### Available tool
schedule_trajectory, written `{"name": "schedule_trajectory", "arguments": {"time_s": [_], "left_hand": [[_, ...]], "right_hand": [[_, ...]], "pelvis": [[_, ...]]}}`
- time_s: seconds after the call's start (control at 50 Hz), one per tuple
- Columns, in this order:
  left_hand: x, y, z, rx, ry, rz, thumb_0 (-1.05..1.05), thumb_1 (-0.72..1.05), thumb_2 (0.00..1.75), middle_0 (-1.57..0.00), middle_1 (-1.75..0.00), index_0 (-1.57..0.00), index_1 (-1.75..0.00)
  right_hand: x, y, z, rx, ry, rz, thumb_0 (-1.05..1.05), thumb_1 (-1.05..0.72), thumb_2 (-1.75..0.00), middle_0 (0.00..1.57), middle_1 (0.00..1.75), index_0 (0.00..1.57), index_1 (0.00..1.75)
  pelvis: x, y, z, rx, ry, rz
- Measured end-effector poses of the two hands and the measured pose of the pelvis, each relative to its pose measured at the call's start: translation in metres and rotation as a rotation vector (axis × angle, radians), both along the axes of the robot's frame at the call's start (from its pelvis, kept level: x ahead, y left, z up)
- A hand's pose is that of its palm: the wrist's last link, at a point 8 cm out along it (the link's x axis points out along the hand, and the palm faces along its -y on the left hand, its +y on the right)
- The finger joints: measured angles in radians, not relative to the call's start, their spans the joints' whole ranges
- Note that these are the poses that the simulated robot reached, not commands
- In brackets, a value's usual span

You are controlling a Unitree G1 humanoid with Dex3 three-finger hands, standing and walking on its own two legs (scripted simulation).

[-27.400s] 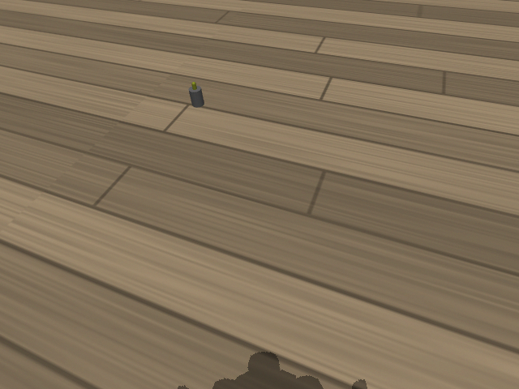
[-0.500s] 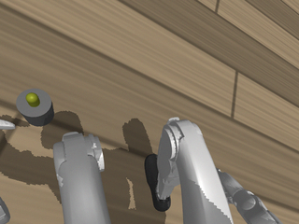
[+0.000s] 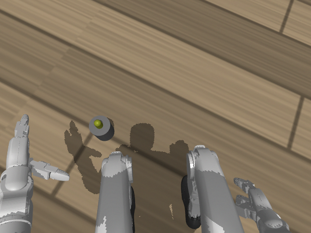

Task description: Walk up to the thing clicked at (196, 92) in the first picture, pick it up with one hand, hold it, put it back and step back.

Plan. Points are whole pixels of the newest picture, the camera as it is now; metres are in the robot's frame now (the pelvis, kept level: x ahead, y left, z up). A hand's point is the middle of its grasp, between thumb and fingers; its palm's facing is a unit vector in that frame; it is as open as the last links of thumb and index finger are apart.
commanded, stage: home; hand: left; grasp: from the side
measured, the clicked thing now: (101, 127) +0.45 +0.23 -0.38
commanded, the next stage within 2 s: none
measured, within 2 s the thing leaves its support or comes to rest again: neither
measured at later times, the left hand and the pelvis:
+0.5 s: hand (35, 167) +0.27 +0.21 +0.12, palm faces +0.18 -0.92 -0.36, open 17.2 cm; pelvis +0.06 -0.02 +0.20, yaw +3 degrees
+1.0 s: hand (2, 203) +0.23 +0.19 +0.20, palm faces +0.18 -0.94 -0.30, open 17.4 cm; pelvis +0.08 -0.01 +0.26, yaw +4 degrees
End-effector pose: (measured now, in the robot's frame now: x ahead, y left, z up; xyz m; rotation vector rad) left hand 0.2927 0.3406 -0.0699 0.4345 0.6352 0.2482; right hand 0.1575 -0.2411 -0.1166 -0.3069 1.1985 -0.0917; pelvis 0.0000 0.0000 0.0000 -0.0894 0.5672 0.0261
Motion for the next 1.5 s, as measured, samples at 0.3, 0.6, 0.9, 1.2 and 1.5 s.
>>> {"name": "schedule_trajectory", "arguments": {"time_s": [0.3,0.6,0.9,1.2,1.5], "left_hand": [[-0.027,-0.057,0.141,-0.064,0.080,0.109,-0.01,-0.49,0.08,-0.06,-0.06,-0.06,-0.07],[-0.061,-0.103,0.258,-0.159,0.097,0.146,-0.01,-0.49,0.08,-0.06,-0.06,-0.06,-0.07],[-0.084,-0.109,0.302,-0.190,0.062,0.130,-0.01,-0.53,0.06,-0.05,-0.05,-0.05,-0.06],[-0.078,-0.111,0.303,-0.194,0.071,0.125,-0.01,-0.52,0.06,-0.05,-0.05,-0.05,-0.06],[-0.080,-0.117,0.301,-0.201,0.082,0.125,-0.01,-0.52,0.06,-0.05,-0.05,-0.06,-0.06]], "right_hand": [[0.073,-0.015,0.161,-0.035,-0.303,-0.015,0.01,-0.90,-0.90,0.21,0.30,0.20,0.30],[0.069,-0.011,0.272,-0.049,-0.422,-0.080,0.01,-0.90,-0.90,0.21,0.30,0.20,0.30],[0.098,0.016,0.312,-0.004,-0.580,-0.027,0.01,-0.90,-0.90,0.21,0.30,0.20,0.30],[0.096,0.015,0.312,-0.006,-0.556,-0.009,0.02,-0.90,-0.90,0.21,0.30,0.20,0.30],[0.091,0.006,0.310,-0.011,-0.537,-0.019,0.02,-0.90,-0.90,0.21,0.30,0.20,0.30]], "pelvis": [[0.040,-0.017,0.134,0.042,-0.119,0.022],[0.073,-0.016,0.228,0.056,-0.318,0.044],[0.081,-0.007,0.254,0.062,-0.414,0.050],[0.084,-0.009,0.259,0.063,-0.432,0.056],[0.083,-0.014,0.260,0.069,-0.438,0.053]]}}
